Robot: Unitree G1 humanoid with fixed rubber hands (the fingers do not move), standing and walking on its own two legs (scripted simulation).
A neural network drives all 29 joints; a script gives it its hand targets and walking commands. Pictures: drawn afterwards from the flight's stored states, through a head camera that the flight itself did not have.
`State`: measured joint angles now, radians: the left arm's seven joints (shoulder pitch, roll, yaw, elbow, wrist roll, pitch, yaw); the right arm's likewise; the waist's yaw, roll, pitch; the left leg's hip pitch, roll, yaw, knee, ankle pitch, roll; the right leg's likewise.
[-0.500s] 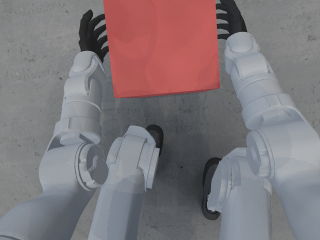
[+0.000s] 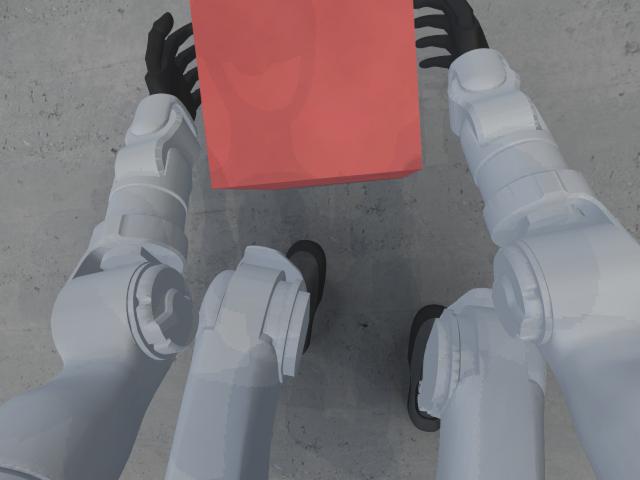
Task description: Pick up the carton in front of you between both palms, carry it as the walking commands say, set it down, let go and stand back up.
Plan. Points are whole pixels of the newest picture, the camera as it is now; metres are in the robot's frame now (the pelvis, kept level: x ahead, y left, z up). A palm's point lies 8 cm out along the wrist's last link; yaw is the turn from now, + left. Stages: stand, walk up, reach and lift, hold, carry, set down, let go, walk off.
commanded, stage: set down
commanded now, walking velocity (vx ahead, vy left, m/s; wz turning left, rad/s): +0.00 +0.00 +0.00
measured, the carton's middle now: (321, 102) +0.50 +0.11 -0.25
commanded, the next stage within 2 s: let go in 1.66 s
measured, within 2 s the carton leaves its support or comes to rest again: neither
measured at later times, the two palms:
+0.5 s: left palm (170, 120) +0.45 +0.27 -0.17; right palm (497, 61) +0.54 -0.08 -0.19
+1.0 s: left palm (95, 116) +0.43 +0.28 -0.06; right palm out of the picture +0.57 -0.08 -0.06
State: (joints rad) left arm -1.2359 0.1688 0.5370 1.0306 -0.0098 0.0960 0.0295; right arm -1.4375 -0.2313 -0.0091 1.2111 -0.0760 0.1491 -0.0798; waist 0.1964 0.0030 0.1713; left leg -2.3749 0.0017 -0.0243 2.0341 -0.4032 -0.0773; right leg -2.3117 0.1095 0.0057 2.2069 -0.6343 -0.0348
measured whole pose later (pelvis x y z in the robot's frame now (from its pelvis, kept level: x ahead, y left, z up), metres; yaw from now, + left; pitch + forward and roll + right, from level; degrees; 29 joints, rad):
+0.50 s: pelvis -0.01 +0.01 +0.00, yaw +1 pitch +39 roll +4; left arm -1.27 0.23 0.42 1.20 -0.16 -0.03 0.08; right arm -1.44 -0.38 0.10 1.18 0.03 0.06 -0.06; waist 0.18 0.06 0.29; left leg -2.33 -0.01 0.02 2.03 -0.39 -0.04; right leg -2.26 0.10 0.05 2.22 -0.64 0.01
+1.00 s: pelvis +0.00 +0.02 +0.06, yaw +0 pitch +43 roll +1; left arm -0.96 0.14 0.31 0.72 -0.18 0.09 0.16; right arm -1.32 -0.39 -0.01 1.03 0.05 0.16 -0.04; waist 0.18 -0.03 0.08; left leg -2.21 -0.04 -0.02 1.85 -0.39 -0.04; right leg -2.11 0.06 0.02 2.00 -0.64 0.00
